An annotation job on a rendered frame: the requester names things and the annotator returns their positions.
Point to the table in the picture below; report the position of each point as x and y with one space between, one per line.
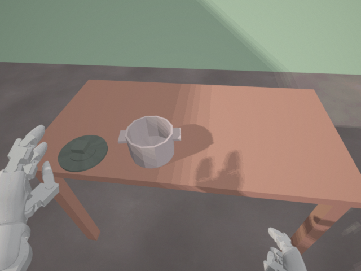
271 143

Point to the right robot hand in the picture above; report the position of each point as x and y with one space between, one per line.
289 259

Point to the pot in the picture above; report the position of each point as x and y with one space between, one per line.
150 140

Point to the robot left forearm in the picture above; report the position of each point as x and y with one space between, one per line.
15 252

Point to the knob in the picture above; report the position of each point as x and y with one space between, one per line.
80 146

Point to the left robot hand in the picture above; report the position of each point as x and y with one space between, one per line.
14 179

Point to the lid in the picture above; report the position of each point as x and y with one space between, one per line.
76 162

